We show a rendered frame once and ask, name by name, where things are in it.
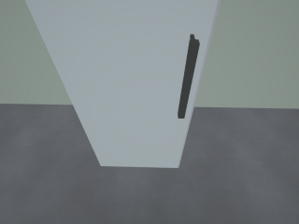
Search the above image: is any fridge door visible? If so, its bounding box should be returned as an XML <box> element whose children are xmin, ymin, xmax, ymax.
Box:
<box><xmin>25</xmin><ymin>0</ymin><xmax>219</xmax><ymax>168</ymax></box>

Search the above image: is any handle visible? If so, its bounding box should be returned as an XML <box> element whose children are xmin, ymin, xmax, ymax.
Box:
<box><xmin>178</xmin><ymin>34</ymin><xmax>200</xmax><ymax>119</ymax></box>

